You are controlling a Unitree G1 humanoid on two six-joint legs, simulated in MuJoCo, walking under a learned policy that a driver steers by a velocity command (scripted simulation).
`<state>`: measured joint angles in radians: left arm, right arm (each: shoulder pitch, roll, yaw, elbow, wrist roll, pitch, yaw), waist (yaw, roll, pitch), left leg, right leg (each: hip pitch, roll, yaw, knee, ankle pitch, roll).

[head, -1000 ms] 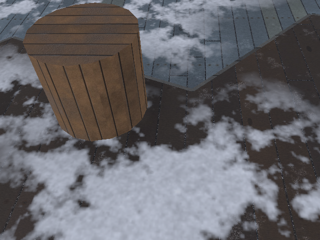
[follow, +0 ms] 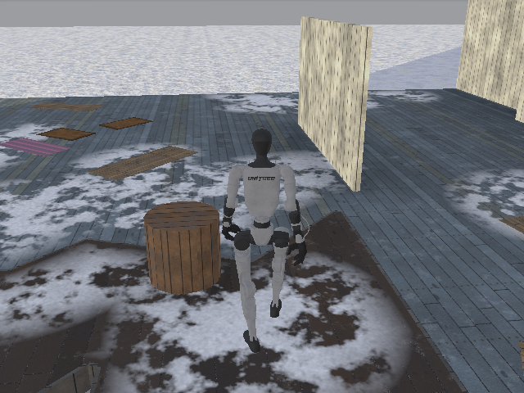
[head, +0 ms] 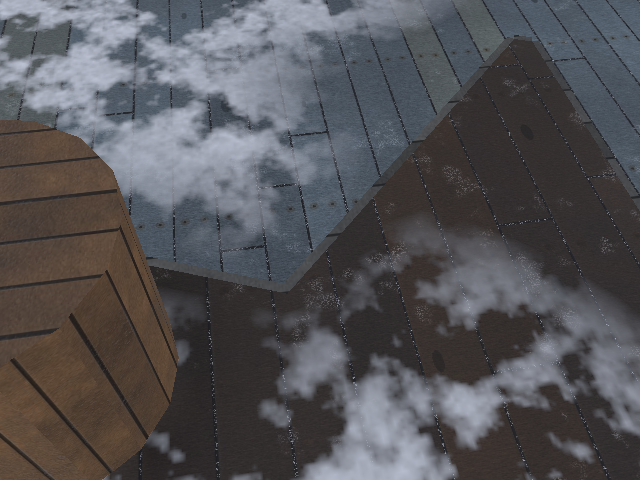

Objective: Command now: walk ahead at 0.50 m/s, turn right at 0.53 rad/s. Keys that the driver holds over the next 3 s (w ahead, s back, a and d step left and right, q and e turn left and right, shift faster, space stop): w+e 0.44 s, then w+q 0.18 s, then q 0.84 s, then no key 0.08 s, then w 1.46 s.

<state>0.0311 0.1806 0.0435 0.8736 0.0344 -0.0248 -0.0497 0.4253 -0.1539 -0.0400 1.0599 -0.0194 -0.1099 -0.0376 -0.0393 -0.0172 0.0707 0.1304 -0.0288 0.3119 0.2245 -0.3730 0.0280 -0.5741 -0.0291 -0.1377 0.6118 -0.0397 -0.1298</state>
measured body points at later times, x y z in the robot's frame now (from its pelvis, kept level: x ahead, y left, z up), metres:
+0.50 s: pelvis +0.29 -0.03 +0.01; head +0.32 -0.05 +0.46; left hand +0.32 +0.25 -0.11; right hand +0.43 -0.30 -0.10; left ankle +0.49 +0.08 -0.68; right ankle +0.16 -0.06 -0.73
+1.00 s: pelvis +0.51 -0.04 +0.01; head +0.55 -0.03 +0.46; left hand +0.69 +0.18 -0.12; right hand +0.48 -0.31 -0.11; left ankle +0.53 +0.02 -0.73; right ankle +0.57 -0.21 -0.67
